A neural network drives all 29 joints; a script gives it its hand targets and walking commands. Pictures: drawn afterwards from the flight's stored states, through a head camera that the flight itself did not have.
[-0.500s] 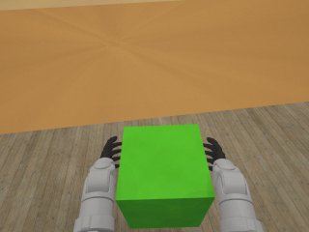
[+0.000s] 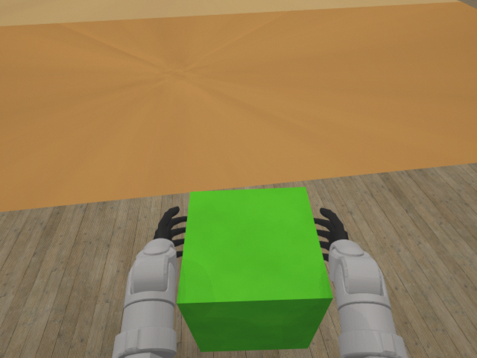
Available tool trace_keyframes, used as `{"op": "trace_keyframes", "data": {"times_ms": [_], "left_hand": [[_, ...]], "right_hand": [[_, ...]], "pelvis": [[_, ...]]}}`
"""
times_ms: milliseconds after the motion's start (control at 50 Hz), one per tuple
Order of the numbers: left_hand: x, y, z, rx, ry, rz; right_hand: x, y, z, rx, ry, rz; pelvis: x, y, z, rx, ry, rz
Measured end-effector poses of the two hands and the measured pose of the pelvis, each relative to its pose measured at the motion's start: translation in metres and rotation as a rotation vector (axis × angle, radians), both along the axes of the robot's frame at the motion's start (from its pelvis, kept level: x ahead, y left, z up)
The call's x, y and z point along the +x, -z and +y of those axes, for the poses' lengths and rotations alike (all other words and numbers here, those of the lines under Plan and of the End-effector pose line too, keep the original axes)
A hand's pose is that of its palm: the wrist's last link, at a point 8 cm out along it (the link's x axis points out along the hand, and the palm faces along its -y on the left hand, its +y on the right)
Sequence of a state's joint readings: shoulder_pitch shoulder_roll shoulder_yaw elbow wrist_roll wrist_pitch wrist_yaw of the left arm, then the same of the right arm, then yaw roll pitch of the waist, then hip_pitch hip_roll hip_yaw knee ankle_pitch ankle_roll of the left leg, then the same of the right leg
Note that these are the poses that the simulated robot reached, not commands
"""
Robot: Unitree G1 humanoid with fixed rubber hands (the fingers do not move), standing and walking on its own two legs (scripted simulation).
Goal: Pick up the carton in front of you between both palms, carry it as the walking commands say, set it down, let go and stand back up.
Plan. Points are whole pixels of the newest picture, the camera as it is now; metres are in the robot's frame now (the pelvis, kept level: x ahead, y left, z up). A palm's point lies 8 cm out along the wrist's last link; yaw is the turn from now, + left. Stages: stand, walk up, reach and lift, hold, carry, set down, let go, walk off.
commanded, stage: hold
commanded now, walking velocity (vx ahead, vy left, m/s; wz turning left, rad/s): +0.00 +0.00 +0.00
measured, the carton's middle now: (251, 272) +0.28 +0.00 -0.02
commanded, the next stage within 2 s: carry in 0.44 s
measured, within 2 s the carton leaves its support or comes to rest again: neither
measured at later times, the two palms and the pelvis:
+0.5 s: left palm (164, 243) +0.29 +0.15 +0.05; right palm (337, 244) +0.29 -0.15 +0.05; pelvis +0.01 +0.00 +0.00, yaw +0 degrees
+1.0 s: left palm (166, 187) +0.42 +0.17 +0.07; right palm (313, 181) +0.43 -0.13 +0.07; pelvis +0.18 +0.01 -0.02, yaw -1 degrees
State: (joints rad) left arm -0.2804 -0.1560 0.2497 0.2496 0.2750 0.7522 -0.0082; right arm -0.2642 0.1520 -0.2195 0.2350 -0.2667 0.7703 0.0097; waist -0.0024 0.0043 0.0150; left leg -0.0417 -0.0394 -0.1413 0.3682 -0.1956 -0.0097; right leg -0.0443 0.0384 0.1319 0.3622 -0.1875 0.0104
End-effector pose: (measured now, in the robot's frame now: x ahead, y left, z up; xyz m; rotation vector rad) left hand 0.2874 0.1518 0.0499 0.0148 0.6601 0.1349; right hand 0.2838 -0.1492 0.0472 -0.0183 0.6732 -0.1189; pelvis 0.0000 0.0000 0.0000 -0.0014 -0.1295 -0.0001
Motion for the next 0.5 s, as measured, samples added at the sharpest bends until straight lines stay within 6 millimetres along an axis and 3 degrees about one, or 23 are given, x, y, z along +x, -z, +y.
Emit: {"op": "trace_keyframes", "data": {"times_ms": [500], "left_hand": [[0.0076,-0.002,0.0002,0.001,-0.002,-0.017]], "right_hand": [[0.0082,-0.0022,0.0001,-0.006,-0.003,-0.017]], "pelvis": [[0.0053,0.0031,-0.0003,0.001,-0.002,0.06]]}}
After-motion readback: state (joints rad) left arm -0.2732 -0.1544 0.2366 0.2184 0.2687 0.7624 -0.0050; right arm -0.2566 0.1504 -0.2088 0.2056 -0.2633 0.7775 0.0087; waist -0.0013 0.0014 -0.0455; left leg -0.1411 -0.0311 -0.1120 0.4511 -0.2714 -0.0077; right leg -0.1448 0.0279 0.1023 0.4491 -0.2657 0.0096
